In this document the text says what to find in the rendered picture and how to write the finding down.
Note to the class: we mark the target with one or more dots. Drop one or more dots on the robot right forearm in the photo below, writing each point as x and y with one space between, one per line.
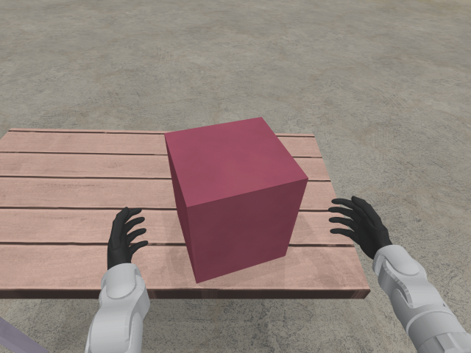
427 320

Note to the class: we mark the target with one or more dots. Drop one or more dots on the right robot hand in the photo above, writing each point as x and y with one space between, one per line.
368 230

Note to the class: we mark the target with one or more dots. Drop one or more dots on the carton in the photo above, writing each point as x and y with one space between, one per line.
238 192

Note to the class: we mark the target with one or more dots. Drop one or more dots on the table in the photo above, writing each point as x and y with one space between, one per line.
61 189

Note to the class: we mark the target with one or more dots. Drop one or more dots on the robot left forearm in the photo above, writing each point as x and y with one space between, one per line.
117 327

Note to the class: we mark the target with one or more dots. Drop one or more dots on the left robot hand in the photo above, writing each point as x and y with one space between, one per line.
118 250

